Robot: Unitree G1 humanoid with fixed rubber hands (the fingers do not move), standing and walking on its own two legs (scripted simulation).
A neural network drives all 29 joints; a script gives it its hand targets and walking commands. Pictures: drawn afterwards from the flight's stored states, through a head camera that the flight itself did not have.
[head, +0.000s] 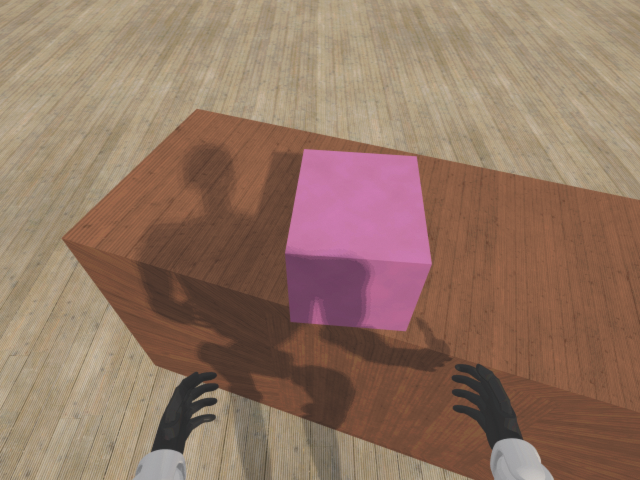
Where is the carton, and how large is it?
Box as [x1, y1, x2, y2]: [285, 149, 431, 330]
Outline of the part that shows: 304,149 285,250 290,321 405,330 431,264 416,156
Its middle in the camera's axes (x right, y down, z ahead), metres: +0.06 +0.00 +0.68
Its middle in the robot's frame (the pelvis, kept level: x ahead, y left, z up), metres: +0.51 -0.03 -0.03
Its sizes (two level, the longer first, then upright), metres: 0.242 0.201 0.190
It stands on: a pedestal, 0.63 m high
